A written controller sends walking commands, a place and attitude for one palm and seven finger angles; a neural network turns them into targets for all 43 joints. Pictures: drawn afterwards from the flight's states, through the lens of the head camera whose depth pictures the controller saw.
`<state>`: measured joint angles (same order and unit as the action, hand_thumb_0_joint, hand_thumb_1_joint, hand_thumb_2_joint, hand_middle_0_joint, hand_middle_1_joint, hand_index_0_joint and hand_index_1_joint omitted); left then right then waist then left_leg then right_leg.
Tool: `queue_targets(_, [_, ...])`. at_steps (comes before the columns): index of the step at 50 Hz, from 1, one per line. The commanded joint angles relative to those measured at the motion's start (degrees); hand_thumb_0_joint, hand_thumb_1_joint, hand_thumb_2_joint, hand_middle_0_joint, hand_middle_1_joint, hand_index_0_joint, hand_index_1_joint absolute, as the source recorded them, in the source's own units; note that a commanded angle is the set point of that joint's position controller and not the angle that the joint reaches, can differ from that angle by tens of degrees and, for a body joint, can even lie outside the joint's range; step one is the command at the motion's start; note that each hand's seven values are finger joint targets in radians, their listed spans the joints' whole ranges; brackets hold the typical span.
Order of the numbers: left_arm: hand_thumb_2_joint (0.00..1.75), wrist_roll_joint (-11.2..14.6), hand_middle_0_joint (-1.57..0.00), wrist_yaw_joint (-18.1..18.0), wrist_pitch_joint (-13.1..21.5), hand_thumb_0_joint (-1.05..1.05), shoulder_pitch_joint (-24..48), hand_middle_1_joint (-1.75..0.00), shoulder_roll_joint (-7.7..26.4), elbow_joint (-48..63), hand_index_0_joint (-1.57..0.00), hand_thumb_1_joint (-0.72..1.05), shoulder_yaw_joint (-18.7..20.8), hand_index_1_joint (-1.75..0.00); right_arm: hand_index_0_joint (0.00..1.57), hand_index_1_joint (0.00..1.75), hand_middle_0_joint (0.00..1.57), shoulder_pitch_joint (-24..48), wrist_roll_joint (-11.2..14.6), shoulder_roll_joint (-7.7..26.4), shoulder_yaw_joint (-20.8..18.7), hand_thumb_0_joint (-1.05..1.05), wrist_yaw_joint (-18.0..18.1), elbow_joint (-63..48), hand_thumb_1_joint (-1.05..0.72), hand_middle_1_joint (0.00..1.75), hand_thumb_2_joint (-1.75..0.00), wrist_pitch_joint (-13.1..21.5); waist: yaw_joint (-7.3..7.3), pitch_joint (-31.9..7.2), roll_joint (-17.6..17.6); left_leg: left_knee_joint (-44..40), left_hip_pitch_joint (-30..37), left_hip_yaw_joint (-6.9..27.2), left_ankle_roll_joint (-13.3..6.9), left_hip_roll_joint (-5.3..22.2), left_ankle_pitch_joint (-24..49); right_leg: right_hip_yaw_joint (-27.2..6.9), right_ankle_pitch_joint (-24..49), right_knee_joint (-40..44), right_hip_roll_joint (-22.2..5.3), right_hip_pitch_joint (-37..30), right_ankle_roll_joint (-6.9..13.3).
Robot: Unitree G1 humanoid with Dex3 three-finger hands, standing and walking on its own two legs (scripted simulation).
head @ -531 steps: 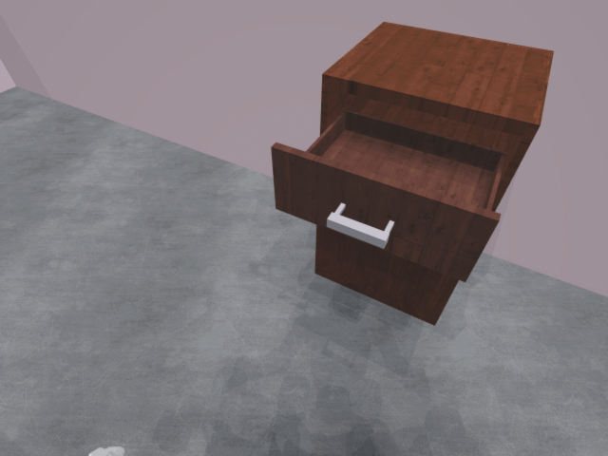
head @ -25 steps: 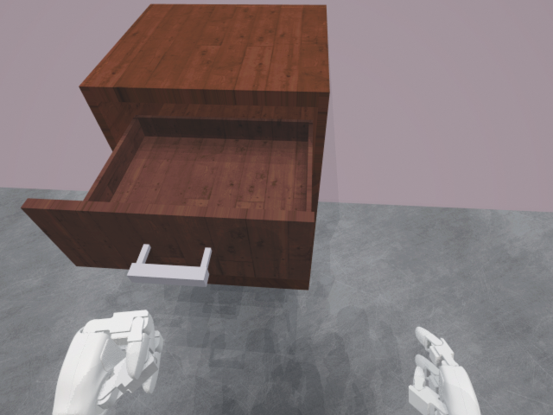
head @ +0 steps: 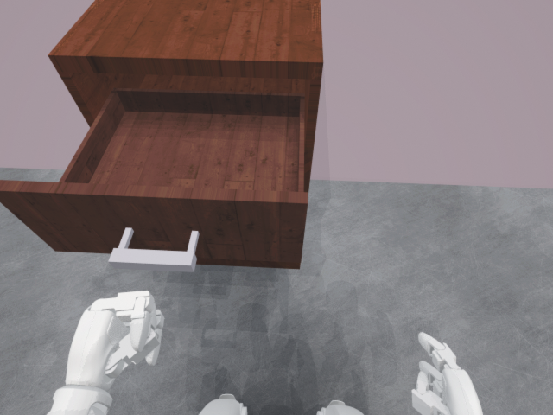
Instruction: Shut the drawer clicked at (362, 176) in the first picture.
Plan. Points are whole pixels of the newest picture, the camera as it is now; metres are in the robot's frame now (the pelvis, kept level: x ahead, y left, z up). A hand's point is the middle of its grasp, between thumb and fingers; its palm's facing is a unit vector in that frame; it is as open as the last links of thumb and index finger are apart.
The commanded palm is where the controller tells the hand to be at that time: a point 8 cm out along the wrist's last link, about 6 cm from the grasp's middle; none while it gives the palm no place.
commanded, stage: bring the fist close to the handle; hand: left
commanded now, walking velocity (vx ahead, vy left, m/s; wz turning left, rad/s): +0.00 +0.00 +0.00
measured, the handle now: (157, 247) +0.36 +0.20 +0.01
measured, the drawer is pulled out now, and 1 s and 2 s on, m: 0.29 0.29 0.20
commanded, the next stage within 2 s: push the drawer shut in 0.82 s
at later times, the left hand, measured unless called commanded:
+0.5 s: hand (174, 315) +0.26 +0.16 +0.01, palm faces -0.06 -1.00 -0.03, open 3.3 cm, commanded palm +0.23 +0.21 +0.01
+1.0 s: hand (174, 315) +0.25 +0.15 +0.01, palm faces -0.05 -1.00 -0.04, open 3.3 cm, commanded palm +0.25 +0.21 +0.01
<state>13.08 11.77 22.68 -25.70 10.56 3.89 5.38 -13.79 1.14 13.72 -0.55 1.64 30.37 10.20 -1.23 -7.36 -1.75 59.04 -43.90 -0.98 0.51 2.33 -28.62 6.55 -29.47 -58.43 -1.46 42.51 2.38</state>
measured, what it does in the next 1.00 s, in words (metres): stands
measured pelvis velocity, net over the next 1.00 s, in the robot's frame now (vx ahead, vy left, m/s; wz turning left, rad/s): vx -0.01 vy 0.02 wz -0.01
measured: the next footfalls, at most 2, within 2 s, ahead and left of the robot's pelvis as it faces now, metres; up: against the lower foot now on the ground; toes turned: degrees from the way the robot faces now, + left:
none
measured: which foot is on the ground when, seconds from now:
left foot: down 0.00-1.00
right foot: down 0.00-1.00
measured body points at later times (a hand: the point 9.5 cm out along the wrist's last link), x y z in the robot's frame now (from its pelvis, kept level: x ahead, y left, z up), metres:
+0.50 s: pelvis -0.02 +0.02 -0.03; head +0.07 +0.02 +0.41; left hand +0.25 +0.21 +0.01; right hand +0.15 -0.22 -0.12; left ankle +0.00 +0.13 -0.67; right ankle -0.01 -0.09 -0.67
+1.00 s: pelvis -0.01 +0.02 -0.03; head +0.08 +0.02 +0.41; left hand +0.25 +0.21 +0.01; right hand +0.16 -0.22 -0.12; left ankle +0.00 +0.13 -0.67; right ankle -0.01 -0.09 -0.67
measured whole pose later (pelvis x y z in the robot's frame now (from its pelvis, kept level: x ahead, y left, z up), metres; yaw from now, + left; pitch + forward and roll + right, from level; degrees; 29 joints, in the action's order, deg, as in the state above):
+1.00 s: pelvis -0.01 +0.02 -0.03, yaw -1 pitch +19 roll -2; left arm 9.4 6.0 24.4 -13.5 10.1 -3.0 1.5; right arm -12.2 0.2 13.9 0.2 0.1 28.5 4.7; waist -1.5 -9.0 -1.8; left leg 68.7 -56.3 -1.3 -1.1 2.0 -31.5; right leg 5.8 -31.6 -67.1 -2.2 54.5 1.2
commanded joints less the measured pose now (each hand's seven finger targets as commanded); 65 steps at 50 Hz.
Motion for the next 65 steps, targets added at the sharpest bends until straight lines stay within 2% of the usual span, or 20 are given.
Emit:
queue_targets(1, [0.90, 0.61, -1.40, -0.76, 5.98, 0.00, 2.22, -1.60, 4.95, 10.61, -1.40, 0.90, 2.60, -1.60, 0.20, 0.30, 0.20, 3.30, 0.17, 6.37, -2.51, 0.00, 0.25, -8.99, -0.90, 0.30, -0.90, 3.12, 0.23, -11.73, 1.67, -4.68, 3.52, 1.41, -1.77, -2.39, 16.39, -4.87, 18.68, 7.11, 0.83, -7.03, -1.72])
queue_targets(9, [0.90, -0.88, -1.40, -2.13, 6.47, 0.00, 9.16, -1.60, 5.14, 7.45, -1.40, 0.90, 1.34, -1.60, 0.20, 0.30, 0.20, 3.08, -0.24, 7.29, -2.39, 0.00, 0.04, -8.98, -0.90, 0.30, -0.90, 2.01, -0.61, -12.98, 1.70, -1.90, -0.19, 1.88, -1.96, -2.10, 13.24, -4.51, 13.63, 4.06, 1.13, -1.47, -1.42])
queue_targets(14, [0.90, -1.17, -1.40, -2.87, 6.26, 0.00, 12.85, -1.60, 5.39, 5.89, -1.40, 0.90, 1.54, -1.60, 0.20, 0.30, 0.20, 2.86, -0.39, 7.51, -2.29, 0.00, -0.03, -9.13, -0.90, 0.30, -0.90, 1.23, -0.19, -15.92, 0.86, -0.72, -0.89, 2.05, -1.89, -2.00, 13.83, -4.34, 13.88, 2.11, 1.24, -0.39, -1.20])
queue_targets(18, [0.90, -1.79, -1.40, -3.25, 5.87, 0.00, 17.50, -1.60, 3.56, 4.06, -1.40, 0.90, -0.83, -1.60, 0.20, 0.30, 0.20, 2.77, -0.42, 7.60, -2.13, 0.00, -0.43, -8.92, -0.90, 0.30, -0.90, 0.54, -0.90, -16.47, 0.23, -0.18, -1.00, 2.72, -1.69, -1.89, 12.87, -3.66, 12.37, 0.76, 1.29, 2.41, -1.06])
queue_targets(21, [0.90, -2.12, -1.40, -3.66, 5.43, 0.00, 19.63, -1.60, 3.78, 1.24, -1.40, 0.90, -0.39, -1.60, 0.20, 0.30, 0.20, 3.03, -0.50, 7.75, -2.11, 0.00, -0.53, -8.94, -0.90, 0.30, -0.90, -0.21, -0.85, -16.35, 1.67, 0.45, -2.92, 2.82, -1.73, -1.94, 11.28, -3.72, 10.90, 0.18, 1.36, 3.33, -1.11])
queue_targets(25, [0.90, -2.29, -1.40, -4.65, 5.18, 0.00, 17.82, -1.60, 4.39, 4.72, -1.40, 0.90, -0.20, -1.60, 0.20, 0.30, 0.20, 2.90, -0.37, 7.51, -2.16, 0.00, -0.79, -10.02, -0.90, 0.30, -0.90, -1.08, 0.59, -20.39, -0.71, -0.58, -0.08, 2.73, -1.71, -1.87, 14.36, -3.65, 13.16, -0.07, 1.35, 0.95, -0.76])
queue_targets(29, [0.90, -2.90, -1.40, -6.01, 4.44, 0.00, 18.12, -1.60, 4.57, 4.30, -1.40, 0.90, -0.65, -1.60, 0.20, 0.30, 0.20, 2.39, -0.35, 7.61, -2.07, 0.00, -0.90, -9.96, -0.90, 0.30, -0.90, -2.01, -0.76, -17.89, 1.68, -0.81, -0.85, 3.01, -1.75, -1.60, 13.30, -3.36, 12.23, 0.72, 1.60, 1.79, -1.04])
queue_targets(32, [0.90, -3.06, -1.40, -6.25, 4.68, 0.00, 18.29, -1.60, 3.40, 3.98, -1.40, 0.90, -1.41, -1.60, 0.20, 0.30, 0.20, 2.62, -0.34, 7.46, -2.04, 0.00, -0.94, -10.04, -0.90, 0.30, -0.90, -2.42, -0.86, -17.20, 1.23, -0.56, -1.43, 2.66, -1.71, -1.80, 12.25, -3.48, 11.89, 0.76, 1.53, 2.03, -1.10])
queue_targets(34, [0.90, -3.03, -1.40, -6.42, 4.82, 0.00, 18.42, -1.60, 4.94, 2.89, -1.40, 0.90, -0.07, -1.60, 0.20, 0.30, 0.20, 2.60, -0.41, 7.68, -2.03, 0.00, -0.82, -9.77, -0.90, 0.30, -0.90, -2.64, -1.05, -16.08, 2.66, -0.35, -2.85, 2.51, -1.90, -1.79, 10.79, -3.86, 10.53, 1.44, 1.59, 1.91, -1.14])
queue_targets(39, [0.90, -2.89, -1.40, -5.82, 5.97, 0.00, 16.72, -1.60, 4.09, 5.43, -1.40, 0.90, -1.33, -1.60, 0.20, 0.30, 0.20, 2.51, -0.37, 7.46, -2.12, 0.00, -0.85, -10.09, -0.90, 0.30, -0.90, -2.60, -0.72, -17.83, -0.38, -0.51, -0.33, 2.77, -1.67, -1.63, 15.05, -3.37, 14.04, 0.28, 1.51, 1.55, -0.78])
queue_targets(44, [0.90, -3.15, -1.40, -5.75, 5.90, 0.00, 16.05, -1.60, 4.58, 4.73, -1.40, 0.90, -1.10, -1.60, 0.20, 0.30, 0.20, 2.25, -0.44, 7.68, -2.30, 0.00, -0.77, -9.89, -0.90, 0.30, -0.90, -2.80, -1.12, -16.98, 1.16, 0.18, -1.23, 2.88, -1.75, -1.60, 14.65, -3.37, 14.06, 0.11, 1.59, 2.26, -1.00])
queue_targets(46, [0.90, -3.02, -1.40, -5.75, 5.88, 0.00, 15.87, -1.60, 4.18, 5.43, -1.40, 0.90, -1.19, -1.60, 0.20, 0.30, 0.20, 2.14, -0.41, 7.41, -2.28, 0.00, -0.85, -10.07, -0.90, 0.30, -0.90, -2.85, -0.77, -17.46, -0.03, 0.06, -0.69, 2.71, -1.60, -1.72, 14.90, -3.35, 14.50, 0.04, 1.49, 1.92, -0.87])
queue_targets(48, [0.90, -2.99, -1.40, -5.96, 5.75, 0.00, 18.21, -1.60, 3.80, 5.44, -1.40, 0.90, -1.69, -1.60, 0.20, 0.30, 0.20, 2.02, -0.47, 7.40, -2.20, 0.00, -0.81, -9.85, -0.90, 0.30, -0.90, -2.91, -1.46, -17.43, 0.47, 0.55, -0.77, 2.70, -1.70, -1.78, 14.63, -3.53, 14.64, 0.22, 1.51, 2.31, -1.05])
queue_targets(49, [0.90, -3.25, -1.40, -6.37, 5.76, 0.00, 19.34, -1.60, 5.55, 4.88, -1.40, 0.90, -0.08, -1.60, 0.20, 0.30, 0.20, 1.98, -0.57, 7.70, -2.22, 0.00, -0.65, -9.59, -0.90, 0.30, -0.90, -3.05, -1.39, -17.06, 1.29, 0.69, -1.88, 2.81, -1.76, -1.70, 14.10, -3.58, 13.89, 0.03, 1.57, 2.38, -1.01])
queue_targets(51, [0.90, -3.53, -1.40, -6.39, 5.72, 0.00, 23.40, -1.60, 4.20, 3.75, -1.40, 0.90, -1.45, -1.60, 0.20, 0.30, 0.20, 2.22, -0.58, 7.55, -2.15, 0.00, -0.52, -9.09, -0.90, 0.30, -0.90, -3.06, -2.06, -17.01, 0.67, 1.06, -1.57, 2.85, -1.77, -1.74, 13.28, -3.66, 13.18, -0.06, 1.51, 3.65, -1.10])
queue_targets(53, [0.90, -3.50, -1.40, -6.47, 5.56, 0.00, 23.84, -1.60, 4.70, 2.90, -1.40, 0.90, -0.48, -1.60, 0.20, 0.30, 0.20, 2.12, -0.60, 7.66, -2.16, 0.00, -0.51, -8.93, -0.90, 0.30, -0.90, -3.10, -1.22, -18.78, -0.32, 0.81, -0.96, 2.87, -1.63, -1.84, 13.97, -3.70, 13.60, -0.21, 1.42, 2.77, -0.92])
queue_targets(54, [0.90, -3.60, -1.40, -6.40, 5.23, 0.00, 25.29, -1.60, 4.58, 2.64, -1.40, 0.90, -1.21, -1.60, 0.20, 0.30, 0.20, 2.08, -0.58, 7.74, -2.14, 0.00, -0.50, -8.74, -0.90, 0.30, -0.90, -3.15, -1.80, -19.04, -0.03, 0.89, -0.56, 2.95, -1.84, -1.76, 14.74, -3.71, 14.24, -0.08, 1.43, 2.77, -0.98])
queue_targets(56, [0.90, -3.24, -1.40, -6.14, 4.65, 0.00, 24.96, -1.60, 5.62, 1.95, -1.40, 0.90, 0.36, -1.60, 0.20, 0.30, 0.20, 1.91, -0.48, 7.79, -2.18, 0.00, -0.55, -8.59, -0.90, 0.30, -0.90, -3.38, -0.96, -20.48, -0.51, 0.66, -0.04, 2.59, -1.66, -1.86, 16.01, -3.96, 16.04, 0.02, 1.35, 1.01, -0.91])
queue_targets(59, [0.90, -3.14, -1.40, -6.02, 3.72, 0.00, 25.18, -1.60, 5.10, 0.53, -1.40, 0.90, -0.09, -1.60, 0.20, 0.30, 0.20, 1.70, -0.32, 7.76, -2.17, 0.00, -0.66, -8.61, -0.90, 0.30, -0.90, -3.73, -1.04, -20.96, 0.80, 0.45, 0.31, 2.48, -1.78, -1.77, 17.87, -3.95, 18.11, 0.25, 1.35, -0.30, -1.01])
queue_targets(65, [0.90, -3.58, -1.40, -6.64, 5.34, 0.00, 36.83, -1.60, 4.93, -2.69, -1.40, 0.90, -0.85, -1.60, 0.20, 0.30, 0.20, 1.96, -0.41, 7.89, -1.96, 0.00, -0.17, -6.26, -0.90, 0.30, -0.90, -3.61, -3.42, -17.69, 1.96, 1.30, -1.75, 2.46, -2.08, -1.79, 12.56, -4.64, 13.27, 1.40, 1.14, 2.85, -1.37])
